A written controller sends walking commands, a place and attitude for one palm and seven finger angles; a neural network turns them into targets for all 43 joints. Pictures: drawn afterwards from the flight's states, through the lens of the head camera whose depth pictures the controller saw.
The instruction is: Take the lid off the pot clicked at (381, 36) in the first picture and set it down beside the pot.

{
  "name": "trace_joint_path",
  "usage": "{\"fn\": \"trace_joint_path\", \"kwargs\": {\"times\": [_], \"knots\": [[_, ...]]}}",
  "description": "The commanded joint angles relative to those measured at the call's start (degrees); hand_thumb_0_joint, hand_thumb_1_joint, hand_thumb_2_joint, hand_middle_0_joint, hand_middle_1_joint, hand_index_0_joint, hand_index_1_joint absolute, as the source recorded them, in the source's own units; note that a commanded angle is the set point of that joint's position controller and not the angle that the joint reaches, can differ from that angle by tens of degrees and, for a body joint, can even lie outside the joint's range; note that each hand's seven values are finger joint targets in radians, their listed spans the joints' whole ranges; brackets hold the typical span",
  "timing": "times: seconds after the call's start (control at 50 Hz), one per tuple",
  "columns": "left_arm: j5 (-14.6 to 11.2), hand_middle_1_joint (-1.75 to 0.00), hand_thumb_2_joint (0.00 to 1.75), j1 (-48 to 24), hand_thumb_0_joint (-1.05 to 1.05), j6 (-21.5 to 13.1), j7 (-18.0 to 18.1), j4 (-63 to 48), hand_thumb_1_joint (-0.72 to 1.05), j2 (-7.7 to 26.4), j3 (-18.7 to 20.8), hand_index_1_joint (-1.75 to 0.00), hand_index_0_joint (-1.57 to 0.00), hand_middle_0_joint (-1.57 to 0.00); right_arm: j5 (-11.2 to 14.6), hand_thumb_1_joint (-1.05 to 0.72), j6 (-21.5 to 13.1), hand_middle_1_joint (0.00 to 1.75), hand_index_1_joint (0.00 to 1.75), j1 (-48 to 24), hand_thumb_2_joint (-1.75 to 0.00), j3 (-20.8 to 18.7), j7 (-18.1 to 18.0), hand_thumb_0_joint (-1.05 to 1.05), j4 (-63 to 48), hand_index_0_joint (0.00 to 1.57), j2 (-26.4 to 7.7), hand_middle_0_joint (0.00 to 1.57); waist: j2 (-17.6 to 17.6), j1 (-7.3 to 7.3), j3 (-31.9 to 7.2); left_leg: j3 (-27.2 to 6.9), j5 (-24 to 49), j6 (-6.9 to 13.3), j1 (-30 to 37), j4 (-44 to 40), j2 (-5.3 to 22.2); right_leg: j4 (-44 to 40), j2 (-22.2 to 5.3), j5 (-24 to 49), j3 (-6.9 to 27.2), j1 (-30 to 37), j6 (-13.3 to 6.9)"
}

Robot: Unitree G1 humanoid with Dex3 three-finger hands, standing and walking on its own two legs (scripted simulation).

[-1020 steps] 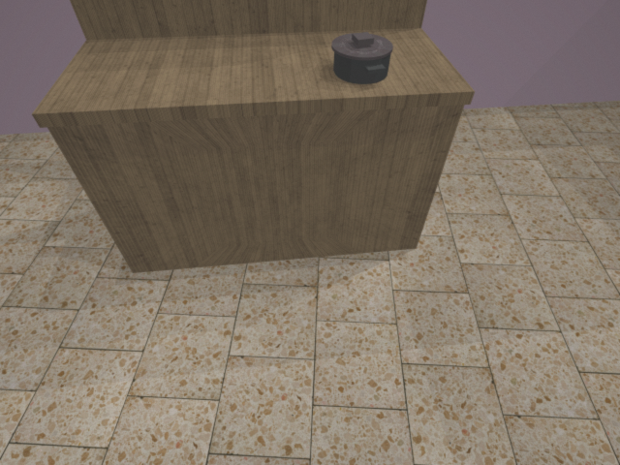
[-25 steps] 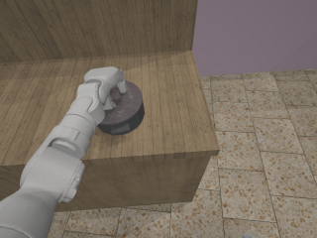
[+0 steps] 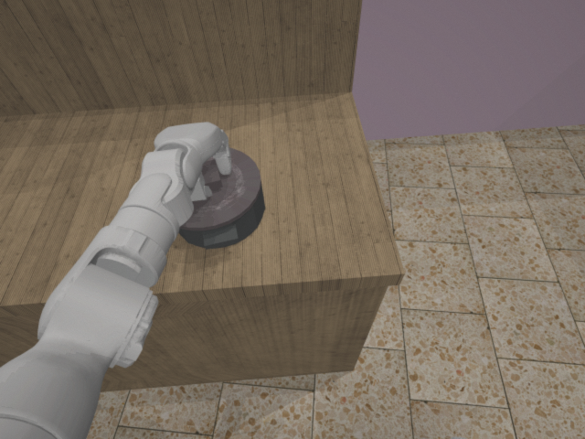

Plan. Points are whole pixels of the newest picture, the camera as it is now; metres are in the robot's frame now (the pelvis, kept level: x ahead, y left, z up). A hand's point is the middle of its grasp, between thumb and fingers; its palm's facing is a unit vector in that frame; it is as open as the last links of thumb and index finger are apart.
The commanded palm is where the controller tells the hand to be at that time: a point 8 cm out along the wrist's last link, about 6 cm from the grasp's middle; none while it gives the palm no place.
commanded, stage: lift the lid straight up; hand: left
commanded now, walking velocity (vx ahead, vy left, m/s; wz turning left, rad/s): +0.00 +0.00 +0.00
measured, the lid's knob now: (204, 176) +0.50 +0.13 +0.06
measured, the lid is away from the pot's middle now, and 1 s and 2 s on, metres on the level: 0.01 0.03 0.03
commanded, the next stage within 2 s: move the lid sideways beside the pot in 1.96 s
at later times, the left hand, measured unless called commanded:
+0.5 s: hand (189, 166) +0.46 +0.14 +0.12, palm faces -0.32 -0.07 -0.94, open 7.1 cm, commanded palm +0.46 +0.14 +0.19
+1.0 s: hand (173, 142) +0.47 +0.15 +0.15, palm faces -0.30 -0.08 -0.95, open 7.1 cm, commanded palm +0.47 +0.15 +0.23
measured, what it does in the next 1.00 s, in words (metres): stands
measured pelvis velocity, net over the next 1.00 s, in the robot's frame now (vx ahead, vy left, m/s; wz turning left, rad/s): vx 0.00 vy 0.00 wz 0.02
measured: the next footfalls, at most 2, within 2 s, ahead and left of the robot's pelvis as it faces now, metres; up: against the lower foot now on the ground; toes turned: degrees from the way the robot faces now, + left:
none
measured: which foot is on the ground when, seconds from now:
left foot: down 0.00-1.00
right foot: down 0.00-1.00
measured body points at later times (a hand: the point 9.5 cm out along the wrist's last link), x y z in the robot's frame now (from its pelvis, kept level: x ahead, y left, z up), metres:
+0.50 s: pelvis +0.00 +0.00 +0.00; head +0.04 -0.03 +0.45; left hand +0.47 +0.14 +0.17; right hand +0.10 -0.25 -0.14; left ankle -0.04 +0.09 -0.74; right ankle -0.01 -0.13 -0.74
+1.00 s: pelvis +0.00 +0.00 +0.00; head +0.04 -0.02 +0.45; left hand +0.48 +0.15 +0.21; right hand +0.09 -0.25 -0.14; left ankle -0.04 +0.09 -0.74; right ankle -0.01 -0.13 -0.74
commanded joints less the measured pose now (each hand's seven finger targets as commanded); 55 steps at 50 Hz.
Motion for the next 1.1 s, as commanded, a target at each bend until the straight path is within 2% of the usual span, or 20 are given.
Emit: {"fn": "trace_joint_path", "kwargs": {"times": [0.0, 0.02, 0.08, 0.14, 0.2, 0.28, 0.38, 0.5, 0.54, 0.6, 0.62, 0.66, 0.72, 0.76, 0.78, 0.88, 0.98, 1.02, 1.06, 1.08], "knots": [[0.9, -1.01, 1.02, -32.3, 0.00, -0.7, 2.7, -16.1, 0.59, 15.2, 5.8, -1.07, -0.87, -0.72, -0.2, -0.90, -2.0, 0.30, 0.30, -0.4, -0.90, -2.4, -0.5, 0.00, -6.2, 0.20, -7.0, 0.20, -3.0, 0.05, -28.3, -2.5, 30.1, 0.2, 13.5, 0.6, 0.6, 0.8, 1.9, 26.0, -0.5, 13.6, -3.3], [1.0, -1.01, 1.03, -33.2, 0.00, -0.7, 2.8, -17.3, 0.60, 14.8, 5.1, -1.07, -0.87, -0.72, -0.2, -0.90, -2.2, 0.30, 0.30, -0.7, -0.90, -2.3, -0.3, 0.00, -6.4, 0.20, -6.8, 0.20, -1.8, 0.05, -28.6, -2.9, 31.5, 0.0, 14.5, 0.8, 0.6, 0.8, 2.0, 26.4, -0.6, 13.4, -3.3], [0.6, -1.01, 1.03, -33.1, 0.00, -0.5, 2.7, -18.8, 0.60, 14.2, 5.1, -1.07, -0.87, -0.72, -0.1, -0.90, -2.3, 0.30, 0.30, -0.7, -0.90, -2.5, -0.3, 0.00, -6.5, 0.20, -6.7, 0.20, -3.8, 0.13, -28.1, -3.2, 33.2, 0.0, 14.8, 0.6, 0.9, 0.4, 2.1, 26.8, -0.8, 13.5, -3.2], [1.0, -1.01, 1.03, -35.9, 0.00, 0.2, 3.1, -18.6, 0.60, 13.5, 3.6, -1.07, -0.87, -0.72, 0.2, -0.90, -2.6, 0.30, 0.30, -0.7, -0.90, -2.4, -0.3, 0.00, -5.6, 0.20, -6.8, 0.20, -2.7, -0.50, -25.6, -3.3, 30.2, -0.4, 15.2, -0.1, 0.9, 0.1, 2.3, 24.4, -1.2, 11.7, -3.3], [1.1, -1.01, 1.03, -35.9, 0.00, 0.3, 3.5, -20.5, 0.60, 17.4, 6.8, -1.07, -0.87, -0.72, -0.1, -0.90, -3.2, 0.30, 0.30, -1.1, -0.90, -2.3, -0.4, 0.00, -5.8, 0.20, -6.9, 0.20, -1.9, 0.54, -29.2, -3.6, 32.6, -0.5, 16.5, 0.2, 0.7, 0.5, 2.2, 26.3, -0.8, 14.2, -3.3], [0.8, -1.01, 1.03, -36.3, 0.00, 1.2, 2.8, -18.8, 0.60, 13.9, 4.0, -1.07, -0.87, -0.72, 0.2, -0.90, -3.4, 0.30, 0.30, -1.5, -0.90, -2.2, -0.3, 0.00, -5.4, 0.20, -6.6, 0.20, -3.5, -0.16, -27.0, -3.3, 30.9, -0.4, 15.6, -0.2, 0.6, 0.0, 2.2, 25.4, -1.1, 13.4, -3.3], [-0.2, -1.01, 1.03, -36.7, 0.00, 1.2, 1.2, -20.8, 0.60, 15.4, 5.0, -1.07, -0.88, -0.72, 0.0, -0.90, -3.9, 0.30, 0.30, -2.4, -0.90, -2.0, -0.4, 0.00, -6.0, 0.20, -6.8, 0.20, -4.5, 0.25, -28.8, -3.1, 31.0, 0.0, 15.8, -0.4, 0.1, 0.0, 1.8, 28.0, -0.6, 16.1, -3.1], [0.0, -1.01, 1.03, -36.6, 0.00, 1.9, -1.1, -17.1, 0.60, 12.3, 1.8, -1.07, -0.88, -0.72, 0.3, -0.90, -3.6, 0.30, 0.30, -2.8, -0.90, -1.7, -0.3, 0.00, -5.6, 0.20, -6.8, 0.20, -4.7, -0.57, -23.0, -2.9, 27.3, 0.0, 14.7, -1.0, 0.0, -0.8, 2.0, 24.5, -1.0, 13.1, -3.2], [-0.1, -1.01, 1.03, -38.0, 0.00, 1.7, -1.4, -17.3, 0.60, 16.3, 4.7, -1.07, -0.88, -0.72, 0.4, -0.90, -3.6, 0.30, 0.30, -2.4, -0.90, -1.5, -0.6, 0.00, -5.4, 0.20, -7.2, 0.20, -5.8, -0.16, -23.6, -2.8, 24.9, 0.2, 13.8, -1.6, -0.3, -1.0, 1.9, 24.2, -0.8, 14.8, -3.3], [0.1, -1.01, 1.03, -43.0, 0.00, 0.4, -1.7, -22.3, 0.60, 17.0, 4.5, -1.07, -0.88, -0.72, 0.2, -0.90, -4.4, 0.30, 0.30, -2.7, -0.90, -1.5, -0.9, 0.00, -6.2, 0.20, -6.7, 0.20, -3.0, -0.24, -26.9, -3.3, 26.9, 0.0, 16.5, -1.5, -0.2, -0.7, 1.7, 25.1, -0.7, 15.4, -3.3], [0.2, -1.01, 1.03, -42.4, 0.00, 0.5, -1.8, -21.2, 0.60, 15.8, 3.5, -1.07, -0.88, -0.72, 0.1, -0.90, -4.7, 0.30, 0.30, -2.6, -0.90, -1.5, -0.9, 0.00, -6.0, 0.20, -6.6, 0.20, -2.7, -0.30, -26.8, -3.5, 27.9, -0.2, 17.4, -1.3, -0.2, -0.9, 1.8, 24.9, -0.8, 14.8, -3.3], [0.6, -1.01, 1.03, -42.6, 0.00, 0.5, -1.7, -21.4, 0.60, 17.5, 4.7, -1.07, -0.88, -0.72, 0.1, -0.90, -4.7, 0.30, 0.30, -2.1, -0.90, -1.5, -0.9, 0.00, -6.0, 0.20, -6.8, 0.20, -3.4, 0.03, -27.1, -3.6, 29.1, -0.3, 17.4, -1.4, 0.0, -0.9, 1.9, 25.6, -0.8, 15.4, -3.3], [0.3, -1.01, 1.03, -39.7, 0.00, 1.5, -1.8, -15.7, 0.60, 17.4, 5.2, -1.07, -0.88, -0.72, 0.2, -0.90, -4.4, 0.30, 0.30, -2.0, -0.90, -1.2, -1.0, 0.00, -5.4, 0.20, -7.0, 0.20, -6.2, 0.04, -24.0, -2.8, 25.3, -0.1, 13.8, -2.1, -0.4, -1.4, 1.9, 24.8, -0.9, 15.7, -3.3], [0.3, -1.01, 1.03, -40.8, 0.00, 1.9, -2.1, -15.8, 0.60, 17.0, 4.6, -1.07, -0.88, -0.72, 0.4, -0.90, -4.4, 0.30, 0.30, -2.4, -0.90, -1.2, -0.8, 0.00, -5.5, 0.20, -7.1, 0.20, -5.1, 0.00, -23.3, -2.7, 24.6, 0.0, 13.4, -2.4, -0.5, -1.3, 1.7, 24.4, -0.9, 15.2, -3.4], [0.3, -1.01, 1.03, -41.8, 0.00, 1.9, -2.5, -17.1, 0.60, 15.9, 3.8, -1.07, -0.88, -0.72, 0.3, -0.90, -4.4, 0.30, 0.30, -2.7, -0.90, -1.3, -0.8, 0.00, -5.8, 0.20, -7.1, 0.20, -4.2, -0.06, -24.4, -2.8, 25.7, -0.1, 14.1, -2.3, -0.4, -1.2, 1.6, 24.5, -0.9, 15.1, -3.5], [0.5, -1.01, 1.03, -44.5, 0.00, 1.0, -3.8, -23.3, 0.60, 18.9, 5.5, -1.07, -0.88, -0.72, -0.2, -0.90, -5.4, 0.30, 0.30, -2.5, -0.90, -1.7, -0.5, 0.00, -7.1, 0.20, -7.1, 0.20, -1.5, 0.32, -30.2, -4.3, 33.3, -0.4, 19.0, -0.9, -0.2, -1.0, 1.7, 27.7, -0.5, 16.7, -3.4], [-0.4, -1.01, 1.03, -40.4, 0.00, 1.9, -5.2, -18.6, 0.60, 18.6, 5.9, -1.07, -0.88, -0.72, 0.2, -0.90, -5.0, 0.30, 0.30, -2.0, -0.90, -1.8, -0.2, 0.00, -6.5, 0.20, -7.9, 0.20, -6.0, 0.27, -25.7, -3.8, 30.5, 0.0, 16.4, -1.9, -0.2, -2.0, 1.9, 26.6, -0.9, 16.2, -3.3], [-0.3, -1.01, 1.03, -43.3, 0.00, 2.3, -5.8, -17.0, 0.60, 16.8, 3.7, -1.07, -0.88, -0.72, 0.3, -0.90, -4.8, 0.30, 0.30, -1.7, -0.90, -1.5, -0.2, 0.00, -5.7, 0.20, -7.8, 0.20, -6.2, -0.46, -22.7, -3.7, 27.8, -0.1, 15.2, -2.6, -0.3, -2.1, 2.0, 24.9, -1.4, 14.5, -3.2], [0.1, -1.01, 1.03, -47.3, 0.00, 1.8, -6.0, -21.2, 0.60, 17.5, 3.6, -1.07, -0.88, -0.72, 0.2, -0.90, -5.5, 0.30, 0.30, -1.4, -0.90, -1.8, -0.1, 0.00, -6.0, 0.20, -7.7, 0.20, -3.5, -0.43, -24.5, -4.3, 29.0, -0.3, 18.1, -2.3, -0.2, -2.1, 2.0, 24.3, -1.3, 13.7, -3.4], [0.0, -1.01, 1.03, -47.9, 0.00, 1.1, -6.1, -24.8, 0.60, 18.2, 4.1, -1.07, -0.88, -0.72, 0.1, -0.90, -6.0, 0.30, 0.30, -2.1, -0.90, -1.8, -0.1, 0.00, -6.9, 0.20, -7.8, 0.20, -0.2, -0.10, -26.9, -5.1, 33.8, -0.8, 20.5, -1.6, 0.0, -1.7, 1.9, 25.0, -1.2, 13.5, -3.6]]}}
